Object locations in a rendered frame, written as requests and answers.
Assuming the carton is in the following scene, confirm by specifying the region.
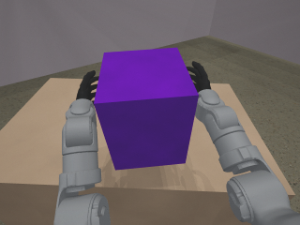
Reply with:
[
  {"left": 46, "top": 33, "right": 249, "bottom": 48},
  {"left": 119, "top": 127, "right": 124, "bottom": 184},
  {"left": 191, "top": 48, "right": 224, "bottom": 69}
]
[{"left": 94, "top": 47, "right": 199, "bottom": 171}]

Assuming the robot left hand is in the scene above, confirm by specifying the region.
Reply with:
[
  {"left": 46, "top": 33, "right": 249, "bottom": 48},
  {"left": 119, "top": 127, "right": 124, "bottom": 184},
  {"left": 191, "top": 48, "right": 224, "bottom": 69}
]
[{"left": 76, "top": 70, "right": 99, "bottom": 104}]

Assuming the pedestal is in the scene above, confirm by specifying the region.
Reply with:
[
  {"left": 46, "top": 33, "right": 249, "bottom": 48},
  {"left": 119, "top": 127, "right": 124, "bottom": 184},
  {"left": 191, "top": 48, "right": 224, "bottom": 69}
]
[{"left": 0, "top": 78, "right": 295, "bottom": 225}]

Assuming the robot right hand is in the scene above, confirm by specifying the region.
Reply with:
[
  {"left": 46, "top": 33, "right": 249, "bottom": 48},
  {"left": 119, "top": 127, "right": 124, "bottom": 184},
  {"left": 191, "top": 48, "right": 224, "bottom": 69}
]
[{"left": 186, "top": 61, "right": 211, "bottom": 93}]

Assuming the robot right forearm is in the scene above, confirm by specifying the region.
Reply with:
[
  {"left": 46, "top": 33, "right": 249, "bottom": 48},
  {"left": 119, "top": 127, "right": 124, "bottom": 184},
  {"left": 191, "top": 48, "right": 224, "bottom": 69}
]
[{"left": 195, "top": 89, "right": 291, "bottom": 206}]

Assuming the robot right upper arm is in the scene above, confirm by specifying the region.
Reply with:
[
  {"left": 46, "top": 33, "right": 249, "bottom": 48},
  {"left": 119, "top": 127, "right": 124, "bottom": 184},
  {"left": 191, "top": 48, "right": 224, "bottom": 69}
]
[{"left": 226, "top": 169, "right": 300, "bottom": 225}]

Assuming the robot left upper arm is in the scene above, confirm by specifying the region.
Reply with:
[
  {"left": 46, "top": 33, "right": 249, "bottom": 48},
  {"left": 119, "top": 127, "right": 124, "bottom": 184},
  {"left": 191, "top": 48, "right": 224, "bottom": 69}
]
[{"left": 54, "top": 193, "right": 111, "bottom": 225}]

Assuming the robot left forearm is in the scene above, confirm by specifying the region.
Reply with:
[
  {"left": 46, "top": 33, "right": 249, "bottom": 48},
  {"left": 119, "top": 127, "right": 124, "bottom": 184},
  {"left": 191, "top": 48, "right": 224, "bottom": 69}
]
[{"left": 53, "top": 98, "right": 102, "bottom": 225}]

